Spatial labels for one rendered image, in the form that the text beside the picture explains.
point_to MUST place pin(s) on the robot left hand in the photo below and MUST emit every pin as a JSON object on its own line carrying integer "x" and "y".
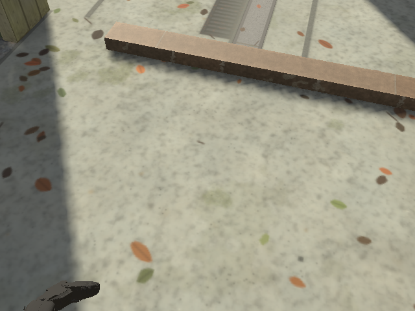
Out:
{"x": 62, "y": 294}

